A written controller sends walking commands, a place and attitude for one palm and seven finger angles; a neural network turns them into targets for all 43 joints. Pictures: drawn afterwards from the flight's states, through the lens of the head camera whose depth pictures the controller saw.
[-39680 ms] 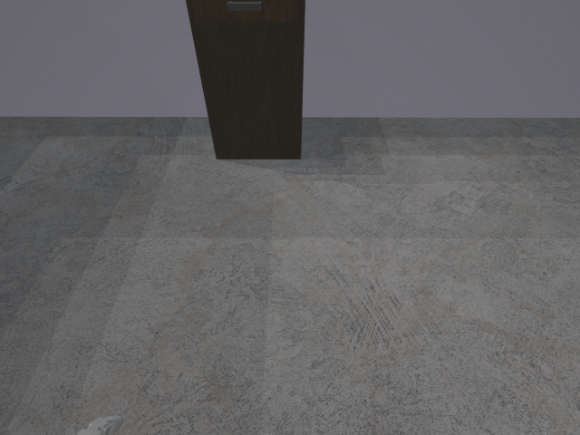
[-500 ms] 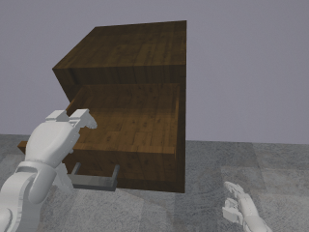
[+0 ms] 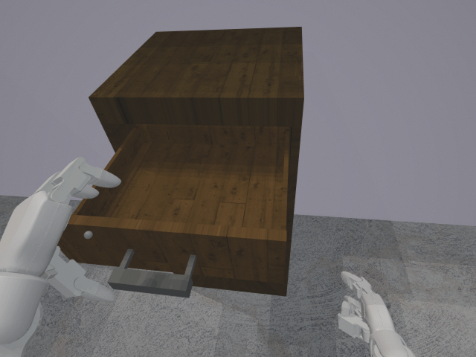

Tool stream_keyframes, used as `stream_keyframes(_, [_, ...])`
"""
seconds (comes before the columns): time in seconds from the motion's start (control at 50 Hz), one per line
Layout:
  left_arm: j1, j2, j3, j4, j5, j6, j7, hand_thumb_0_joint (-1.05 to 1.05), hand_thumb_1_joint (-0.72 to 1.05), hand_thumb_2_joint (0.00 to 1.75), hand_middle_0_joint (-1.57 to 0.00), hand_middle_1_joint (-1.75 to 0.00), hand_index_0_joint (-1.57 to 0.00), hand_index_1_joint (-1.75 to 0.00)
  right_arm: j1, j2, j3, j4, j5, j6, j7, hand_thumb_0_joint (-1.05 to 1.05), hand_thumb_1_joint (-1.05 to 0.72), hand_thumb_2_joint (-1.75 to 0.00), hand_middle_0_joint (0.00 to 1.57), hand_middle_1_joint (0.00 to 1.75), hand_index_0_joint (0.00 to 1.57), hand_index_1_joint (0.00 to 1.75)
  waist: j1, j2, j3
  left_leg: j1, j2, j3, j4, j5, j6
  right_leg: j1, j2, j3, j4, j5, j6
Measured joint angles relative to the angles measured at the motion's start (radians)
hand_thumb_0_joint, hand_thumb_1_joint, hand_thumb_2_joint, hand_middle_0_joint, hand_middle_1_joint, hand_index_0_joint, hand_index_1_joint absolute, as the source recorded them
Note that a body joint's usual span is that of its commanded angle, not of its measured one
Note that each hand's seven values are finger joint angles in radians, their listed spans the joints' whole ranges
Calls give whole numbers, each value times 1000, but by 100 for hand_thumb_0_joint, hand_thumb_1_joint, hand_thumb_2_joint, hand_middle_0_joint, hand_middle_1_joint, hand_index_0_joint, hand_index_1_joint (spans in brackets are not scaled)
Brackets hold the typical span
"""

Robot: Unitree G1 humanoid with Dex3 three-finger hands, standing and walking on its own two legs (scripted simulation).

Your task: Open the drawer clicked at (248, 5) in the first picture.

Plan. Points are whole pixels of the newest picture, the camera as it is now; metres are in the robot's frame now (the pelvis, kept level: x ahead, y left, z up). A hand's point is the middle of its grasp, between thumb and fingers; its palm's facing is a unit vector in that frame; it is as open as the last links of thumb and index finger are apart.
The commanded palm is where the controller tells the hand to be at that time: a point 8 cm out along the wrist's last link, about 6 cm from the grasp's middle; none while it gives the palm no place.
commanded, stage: draw the hand back to the body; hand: left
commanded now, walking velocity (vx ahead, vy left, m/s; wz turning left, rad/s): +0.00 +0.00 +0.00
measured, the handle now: (155, 269) +0.24 +0.19 +0.03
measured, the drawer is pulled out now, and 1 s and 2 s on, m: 0.30 0.30 0.30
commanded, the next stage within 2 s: step back with the hand held close in 0.92 s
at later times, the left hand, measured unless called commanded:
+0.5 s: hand (89, 221) +0.21 +0.21 +0.20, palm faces +0.39 -0.83 -0.39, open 10.7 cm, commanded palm +0.15 +0.27 +0.22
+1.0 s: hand (84, 230) +0.20 +0.22 +0.20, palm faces +0.45 -0.80 -0.40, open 7.6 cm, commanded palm +0.15 +0.26 +0.22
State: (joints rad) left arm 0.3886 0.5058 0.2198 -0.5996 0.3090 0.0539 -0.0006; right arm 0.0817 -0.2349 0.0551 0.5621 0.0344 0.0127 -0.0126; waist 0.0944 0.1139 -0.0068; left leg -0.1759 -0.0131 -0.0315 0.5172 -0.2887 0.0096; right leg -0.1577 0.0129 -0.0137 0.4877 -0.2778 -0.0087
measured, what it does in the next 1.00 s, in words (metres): stands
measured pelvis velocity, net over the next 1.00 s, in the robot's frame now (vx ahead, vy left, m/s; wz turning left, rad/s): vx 0.02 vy -0.02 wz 0.01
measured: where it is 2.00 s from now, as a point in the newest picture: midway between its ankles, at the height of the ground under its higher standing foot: outside the picture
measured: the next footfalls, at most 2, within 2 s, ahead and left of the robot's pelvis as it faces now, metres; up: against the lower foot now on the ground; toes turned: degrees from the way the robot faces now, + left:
right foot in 1.98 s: -0.07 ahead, -0.12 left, +0.00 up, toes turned +1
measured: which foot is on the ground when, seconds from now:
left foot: down 0.00-1.00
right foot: down 0.00-1.00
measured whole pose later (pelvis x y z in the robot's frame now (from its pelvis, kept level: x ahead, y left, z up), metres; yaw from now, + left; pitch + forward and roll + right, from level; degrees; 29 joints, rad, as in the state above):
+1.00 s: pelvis +0.02 -0.02 +0.00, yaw +1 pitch -2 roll +0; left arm 0.50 0.35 0.35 -0.57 -0.09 -0.10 0.11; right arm 0.17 -0.21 0.02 0.63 0.02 -0.12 -0.07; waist 0.06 0.07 -0.02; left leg -0.15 0.01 -0.05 0.48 -0.30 -0.02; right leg -0.13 0.04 -0.04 0.46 -0.30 -0.04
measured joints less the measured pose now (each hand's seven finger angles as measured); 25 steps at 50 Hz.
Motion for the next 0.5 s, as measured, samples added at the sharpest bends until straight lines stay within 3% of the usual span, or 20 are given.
stream_keyframes(0.04, [18,-93,30,1,-176,-44,34,0,-47,31,-32,-118,-31,-118,12,23,6,-4,-5,-43,-15,2,-90,-90,20,30,20,30,-16,-19,15,9,-1,0,-4,-1,-1,7,-1,0,0,-3,0])
stream_keyframes(0.06, [28,-129,32,-6,-231,-59,47,0,-45,32,-31,-117,-31,-117,24,34,8,-5,-8,-62,-23,1,-90,-90,20,30,20,30,-20,-33,18,13,-1,0,-7,-1,-1,10,-1,0,-1,-4,-1])
stream_keyframes(0.12, [51,-193,15,-38,-318,-94,79,0,-39,34,-31,-113,-30,-113,70,55,17,4,-21,-110,-39,1,-90,-90,20,30,20,30,-23,-74,15,26,1,-2,-16,-3,-4,22,0,-2,-7,-9,-4])
stream_keyframes(0.26, [51,-172,43,-67,-365,-140,116,0,-20,43,-29,-100,-29,-100,123,41,11,51,-33,-160,-49,1,-90,-90,20,30,20,30,-31,-89,6,43,5,-9,-16,-18,-8,48,5,-9,-22,-18,-8])
stream_keyframes(0.5, [108,-152,104,-8,-389,-154,106,0,20,60,-26,-74,-25,-74,104,24,-29,67,-17,-134,-49,2,-90,-90,20,30,20,30,-44,-54,-2,26,10,0,-33,-13,-12,21,9,0,-26,-16,-10])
